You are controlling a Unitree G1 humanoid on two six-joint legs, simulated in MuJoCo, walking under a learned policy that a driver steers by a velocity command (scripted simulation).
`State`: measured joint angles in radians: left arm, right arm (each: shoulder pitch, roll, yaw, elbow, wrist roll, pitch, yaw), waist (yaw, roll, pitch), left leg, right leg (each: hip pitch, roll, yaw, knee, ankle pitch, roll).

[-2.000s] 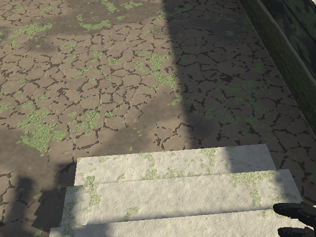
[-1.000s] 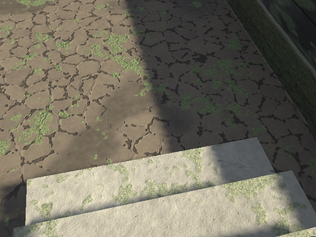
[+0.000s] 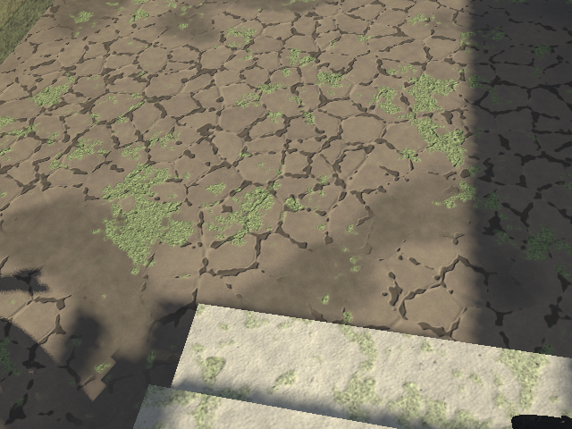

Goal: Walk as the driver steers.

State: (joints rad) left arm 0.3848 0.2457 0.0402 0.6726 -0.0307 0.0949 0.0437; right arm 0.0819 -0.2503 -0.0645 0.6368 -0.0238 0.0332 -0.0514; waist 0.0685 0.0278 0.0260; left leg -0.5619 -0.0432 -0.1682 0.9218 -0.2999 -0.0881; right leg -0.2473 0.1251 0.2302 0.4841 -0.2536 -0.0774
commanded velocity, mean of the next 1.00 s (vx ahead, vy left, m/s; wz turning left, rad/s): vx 0.08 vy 0.00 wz -0.63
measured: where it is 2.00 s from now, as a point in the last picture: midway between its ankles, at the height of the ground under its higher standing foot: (411, 374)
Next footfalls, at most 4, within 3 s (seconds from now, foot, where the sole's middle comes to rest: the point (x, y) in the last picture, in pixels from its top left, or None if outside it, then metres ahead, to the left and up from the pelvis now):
0.20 left None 0.11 0.12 -0.78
0.76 right None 0.02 -0.13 -0.78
1.38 left None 0.41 -0.05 -0.95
1.78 right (456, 376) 0.73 -0.35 -1.12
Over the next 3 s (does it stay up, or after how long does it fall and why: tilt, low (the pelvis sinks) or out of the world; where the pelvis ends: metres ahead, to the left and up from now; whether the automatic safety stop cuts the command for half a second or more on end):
stays up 1.36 -0.19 -0.52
